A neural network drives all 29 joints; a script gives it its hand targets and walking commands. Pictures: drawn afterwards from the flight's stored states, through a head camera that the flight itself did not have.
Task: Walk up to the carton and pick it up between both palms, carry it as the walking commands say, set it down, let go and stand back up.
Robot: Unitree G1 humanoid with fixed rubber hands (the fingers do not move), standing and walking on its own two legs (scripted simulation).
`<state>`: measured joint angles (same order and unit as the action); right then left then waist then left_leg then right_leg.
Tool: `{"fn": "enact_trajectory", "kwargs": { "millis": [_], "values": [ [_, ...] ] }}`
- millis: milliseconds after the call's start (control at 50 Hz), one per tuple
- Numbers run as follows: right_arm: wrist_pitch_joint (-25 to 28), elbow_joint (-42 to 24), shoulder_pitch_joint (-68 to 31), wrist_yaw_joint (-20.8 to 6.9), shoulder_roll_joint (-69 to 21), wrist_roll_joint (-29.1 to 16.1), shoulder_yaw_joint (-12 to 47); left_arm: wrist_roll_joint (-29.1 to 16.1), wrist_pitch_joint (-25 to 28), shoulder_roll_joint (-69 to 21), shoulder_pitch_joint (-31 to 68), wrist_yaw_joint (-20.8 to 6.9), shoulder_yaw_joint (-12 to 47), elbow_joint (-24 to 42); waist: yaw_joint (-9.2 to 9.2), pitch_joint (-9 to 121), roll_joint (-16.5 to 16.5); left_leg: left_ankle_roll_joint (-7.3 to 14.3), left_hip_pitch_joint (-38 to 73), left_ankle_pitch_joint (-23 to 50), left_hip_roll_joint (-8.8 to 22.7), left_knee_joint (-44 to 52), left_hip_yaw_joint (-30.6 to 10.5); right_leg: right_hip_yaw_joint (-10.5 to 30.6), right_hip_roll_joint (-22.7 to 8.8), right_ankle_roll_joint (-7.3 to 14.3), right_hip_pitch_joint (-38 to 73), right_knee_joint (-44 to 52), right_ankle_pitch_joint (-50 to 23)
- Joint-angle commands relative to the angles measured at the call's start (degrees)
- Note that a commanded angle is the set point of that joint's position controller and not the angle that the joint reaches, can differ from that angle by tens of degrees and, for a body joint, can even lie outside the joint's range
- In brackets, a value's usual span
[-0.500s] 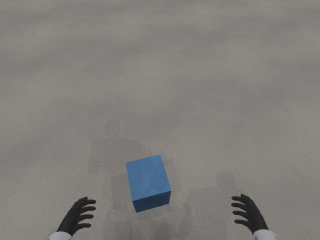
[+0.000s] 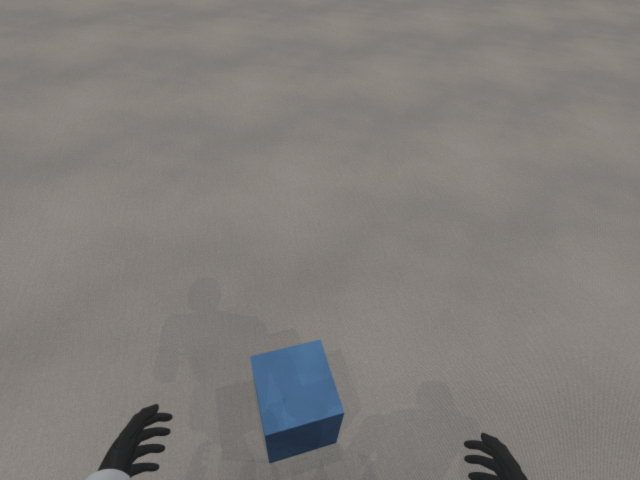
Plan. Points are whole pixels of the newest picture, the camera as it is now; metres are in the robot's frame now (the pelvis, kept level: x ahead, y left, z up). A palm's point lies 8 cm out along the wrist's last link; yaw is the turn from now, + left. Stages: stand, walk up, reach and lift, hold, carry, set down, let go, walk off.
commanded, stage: stand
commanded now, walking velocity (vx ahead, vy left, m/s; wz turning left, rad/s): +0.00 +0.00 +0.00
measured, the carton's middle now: (294, 401) +0.47 +0.05 -0.64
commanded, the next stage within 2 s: none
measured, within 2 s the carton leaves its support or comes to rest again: neither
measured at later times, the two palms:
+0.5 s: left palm (106, 443) +0.20 +0.28 -0.09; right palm out of the picture +0.16 -0.29 -0.07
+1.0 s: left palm out of the picture +0.11 +0.29 -0.09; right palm out of the picture +0.11 -0.31 -0.08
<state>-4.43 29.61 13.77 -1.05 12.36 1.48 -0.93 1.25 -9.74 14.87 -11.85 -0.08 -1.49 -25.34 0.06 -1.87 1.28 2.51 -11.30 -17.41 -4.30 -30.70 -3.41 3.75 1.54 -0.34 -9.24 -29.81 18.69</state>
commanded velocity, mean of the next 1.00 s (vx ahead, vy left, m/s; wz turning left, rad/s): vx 0.00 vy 0.00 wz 0.00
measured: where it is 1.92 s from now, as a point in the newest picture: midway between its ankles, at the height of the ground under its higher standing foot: outside the picture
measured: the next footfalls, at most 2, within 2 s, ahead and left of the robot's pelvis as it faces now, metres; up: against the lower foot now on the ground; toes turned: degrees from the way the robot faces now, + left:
none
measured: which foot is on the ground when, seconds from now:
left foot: down 0.00-1.00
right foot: down 0.00-1.00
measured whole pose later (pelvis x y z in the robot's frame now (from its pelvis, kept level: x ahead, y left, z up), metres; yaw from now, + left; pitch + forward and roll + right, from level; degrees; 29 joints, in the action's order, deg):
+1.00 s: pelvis +0.00 -0.01 +0.01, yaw +0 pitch -1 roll +0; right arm 0.8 48.8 10.7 0.7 19.8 1.7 -2.2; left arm 2.0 1.1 21.2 -11.5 1.1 -2.0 -47.1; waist 0.1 0.6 1.8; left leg 2.1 -9.2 -14.7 -3.6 -25.2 -3.6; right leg 3.8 1.9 0.4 -7.3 -24.4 15.9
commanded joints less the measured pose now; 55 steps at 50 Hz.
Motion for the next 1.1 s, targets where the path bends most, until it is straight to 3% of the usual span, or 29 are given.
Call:
{"fn": "enact_trajectory", "kwargs": {
  "millis": [0, 20, 60, 100, 140, 200, 280, 360, 500, 820, 1080],
  "values": [
    [3.8, -0.3, -2.5, 1.8, 13.9, 1.4, -4.8, 1.3, 7.3, 8.6, 0.6, 0.7, -3.1, -0.8, 0.01, 1.2, -3.5, 0.0, -6.2, -8.5, 8.6, 10.4, -9.8, 0.9, -1.1, -0.7, -3.3, -0.6, 0.5],
    [4.0, 0.5, -3.1, 1.7, 13.6, 1.1, -4.6, 1.2, 8.2, 8.6, 1.2, 0.4, -3.2, -1.6, 0.02, 1.8, -3.5, 0.4, -5.4, -6.5, 8.9, 10.2, -10.1, 0.9, -1.3, -0.6, -3.6, -0.6, -0.3],
    [4.5, 1.8, -4.2, 1.4, 13.2, 0.5, -4.4, 1.2, 9.3, 9.2, 1.8, 0.1, -3.0, -3.2, 0.05, 4.3, -3.3, 0.2, -2.8, 4.8, 8.2, 7.3, -8.3, 1.8, -2.1, -0.3, -2.4, 0.5, -5.9],
    [4.7, 3.6, -3.1, 1.4, 12.4, 0.2, -4.1, 1.0, 9.9, 10.0, 2.3, 0.3, -3.0, -4.9, -0.39, 6.7, -1.3, -0.6, 1.2, 20.0, 7.4, 4.0, -6.0, 2.4, -2.8, 0.0, -1.7, 0.1, -15.1],
    [4.6, 5.2, -2.1, 1.7, 13.0, 0.1, -4.3, 0.7, 10.0, 10.5, 2.4, 0.8, -2.9, -6.2, -0.79, 8.9, -2.6, -1.4, 4.7, 31.8, 7.3, 1.8, -4.9, 2.5, -3.2, 0.3, -1.0, -0.7, -22.0],
    [4.3, 7.2, -0.9, 2.3, 14.1, 0.1, -4.7, 0.6, 9.9, 11.2, 1.4, 1.4, -3.0, -8.1, -1.02, 10.0, -3.7, -1.9, 7.9, 38.9, 7.8, 0.7, -5.1, 2.2, -2.9, 0.3, -1.6, -1.6, -25.3],
    [4.1, 7.9, -2.2, 2.9, 14.7, 0.2, -4.8, 1.1, 10.2, 11.8, 1.7, 1.9, -3.1, -9.2, -0.63, 8.3, -2.0, -1.3, 5.8, 33.4, 7.6, 1.5, -4.6, 2.9, -3.3, 0.5, -1.0, -0.1, -23.8],
    [4.6, 8.7, -2.2, 3.0, 15.6, 0.2, -5.0, 0.9, 10.5, 11.6, 1.4, 2.0, -3.0, -9.9, -0.4, 8.4, -2.7, -1.7, 5.6, 34.7, 7.4, 1.8, -4.5, 3.3, -3.9, 0.7, 1.0, 0.6, -26.2],
    [5.0, 9.6, -3.0, 3.0, 15.1, 0.1, -4.8, 0.8, 10.8, 12.2, 1.7, 2.4, -3.1, -11.0, -0.25, 8.9, -0.8, -1.1, 6.5, 35.7, 7.6, 1.8, -4.5, 3.3, -4.2, 0.7, 1.8, 0.9, -28.6],
    [6.0, 14.0, -4.7, 2.3, 16.3, 0.2, -3.9, 0.8, 11.4, 13.2, 3.1, 1.7, -2.7, -15.6, -0.11, 3.5, -1.2, -1.2, 2.0, 14.8, 7.3, 7.9, -5.7, 5.6, -5.5, 1.7, 1.1, 7.7, -15.0],
    [6.2, 19.0, -5.7, 1.7, 16.9, 0.3, -2.7, 0.5, 11.9, 15.1, 2.6, 1.0, -2.1, -21.3, -0.23, 0.8, -1.7, -0.4, -0.6, 3.6, 8.1, 12.0, -8.0, 6.2, -5.4, 2.3, -0.2, 10.5, -7.1]
  ]
}}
